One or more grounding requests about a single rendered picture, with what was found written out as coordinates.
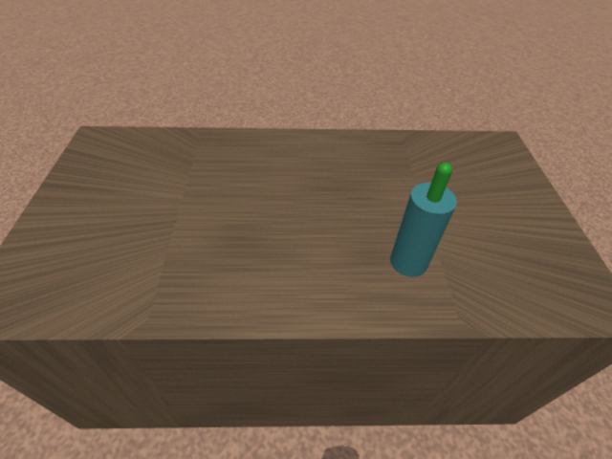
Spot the bottle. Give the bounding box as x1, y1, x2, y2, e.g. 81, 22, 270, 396
390, 163, 457, 277

